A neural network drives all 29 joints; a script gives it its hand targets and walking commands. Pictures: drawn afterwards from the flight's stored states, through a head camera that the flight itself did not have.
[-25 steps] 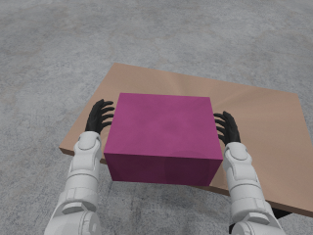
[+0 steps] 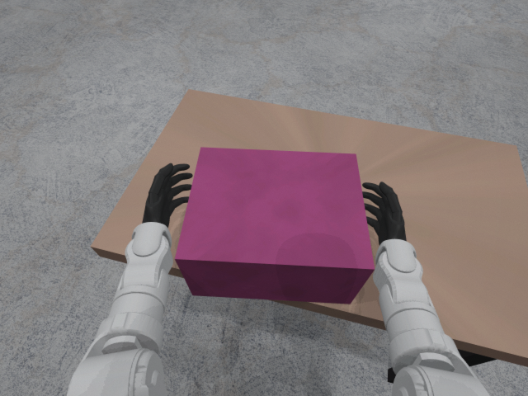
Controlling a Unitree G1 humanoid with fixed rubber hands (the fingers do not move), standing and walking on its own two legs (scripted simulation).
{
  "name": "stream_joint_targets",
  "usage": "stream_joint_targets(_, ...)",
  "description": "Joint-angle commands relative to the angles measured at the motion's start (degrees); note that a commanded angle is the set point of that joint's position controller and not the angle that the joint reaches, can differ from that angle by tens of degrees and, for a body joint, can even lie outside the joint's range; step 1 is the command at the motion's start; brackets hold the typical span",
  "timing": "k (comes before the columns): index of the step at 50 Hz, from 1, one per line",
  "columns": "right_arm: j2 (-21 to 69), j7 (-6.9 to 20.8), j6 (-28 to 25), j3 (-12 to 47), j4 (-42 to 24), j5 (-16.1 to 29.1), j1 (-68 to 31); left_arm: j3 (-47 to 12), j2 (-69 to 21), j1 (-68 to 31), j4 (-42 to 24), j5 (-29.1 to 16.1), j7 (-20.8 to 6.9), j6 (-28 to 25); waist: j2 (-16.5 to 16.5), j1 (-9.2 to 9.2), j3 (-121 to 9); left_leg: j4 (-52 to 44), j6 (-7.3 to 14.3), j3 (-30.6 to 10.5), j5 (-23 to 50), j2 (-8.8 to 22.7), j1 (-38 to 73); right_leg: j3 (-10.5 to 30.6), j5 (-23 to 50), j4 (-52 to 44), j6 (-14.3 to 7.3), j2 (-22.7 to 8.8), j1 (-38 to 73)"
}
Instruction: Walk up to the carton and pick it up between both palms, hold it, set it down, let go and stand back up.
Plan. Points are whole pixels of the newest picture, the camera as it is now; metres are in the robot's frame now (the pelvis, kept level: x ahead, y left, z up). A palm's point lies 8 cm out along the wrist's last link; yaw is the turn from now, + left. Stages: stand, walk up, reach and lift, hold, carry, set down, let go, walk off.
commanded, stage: set down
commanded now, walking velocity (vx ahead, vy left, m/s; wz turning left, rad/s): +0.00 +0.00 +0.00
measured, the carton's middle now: (274, 224) +0.41 +0.02 -0.02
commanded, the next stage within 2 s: none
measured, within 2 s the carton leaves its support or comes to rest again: rests again in 0.06 s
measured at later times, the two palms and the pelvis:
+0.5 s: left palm (161, 214) +0.38 +0.20 +0.03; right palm (389, 232) +0.39 -0.16 +0.01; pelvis -0.02 +0.00 +0.00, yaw +0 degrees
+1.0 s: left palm (164, 211) +0.40 +0.20 +0.02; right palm (387, 229) +0.40 -0.16 +0.00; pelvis -0.02 +0.00 +0.00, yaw +1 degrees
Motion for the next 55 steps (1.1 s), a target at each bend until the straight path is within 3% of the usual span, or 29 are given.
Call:
stream_joint_targets(1,32.3,7.4,-4.9,21.7,-6.0,-1.3,-31.3,-22.8,-30.2,-28.3,-3.6,1.9,-5.4,-2.8,2.0,0.94,-31.6,10.7,-2.5,0.6,38.2,0.8,17.1,0.4,30.8,8.6,1.1,-0.1,19.2)
stream_joint_targets(10,30.2,7.6,-6.6,19.8,0.8,-2.3,-31.6,-21.9,-29.3,-28.8,1.7,2.6,-5.0,-4.5,2.0,-0.15,-28.2,10.2,-3.0,0.5,32.4,1.0,16.0,0.4,23.8,7.4,1.1,-0.2,14.4)
stream_joint_targets(21,26.7,8.0,-6.6,15.7,4.0,-3.8,-35.3,-18.2,-25.8,-32.6,5.0,3.6,-5.4,-4.8,1.8,-0.33,-27.6,8.7,-2.5,1.3,22.5,0.7,11.9,-0.3,15.9,6.8,1.3,-0.3,12.2)
stream_joint_targets(30,24.9,8.2,-6.7,12.7,6.3,-5.3,-35.6,-15.9,-23.9,-33.1,7.6,4.6,-5.8,-5.0,1.4,-0.69,-27.8,7.7,-2.3,1.3,18.2,0.4,9.0,-0.3,13.6,6.7,1.4,-0.4,11.5)
stream_joint_targets(43,22.1,8.3,-7.7,12.5,8.0,-4.6,-34.3,-15.8,-21.8,-32.6,9.2,3.1,-5.5,-6.3,1.7,-1.27,-29.3,8.8,-2.9,1.0,20.9,0.3,8.9,-0.1,16.1,7.3,1.4,-0.5,10.7)
stream_joint_targets(55,18.0,8.0,-9.2,13.7,9.4,-1.3,-32.6,-17.6,-19.1,-30.9,10.7,-0.2,-4.6,-8.0,1.8,-1.58,-30.7,11.2,-3.9,0.2,26.6,0.2,9.0,0.3,21.2,9.6,1.5,-0.1,10.5)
